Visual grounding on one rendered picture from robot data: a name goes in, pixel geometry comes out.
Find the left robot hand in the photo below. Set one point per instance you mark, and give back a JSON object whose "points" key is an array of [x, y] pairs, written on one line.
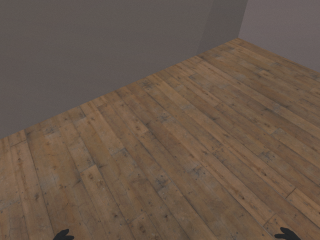
{"points": [[63, 235]]}

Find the right robot hand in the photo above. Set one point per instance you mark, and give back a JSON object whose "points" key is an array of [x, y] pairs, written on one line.
{"points": [[288, 234]]}

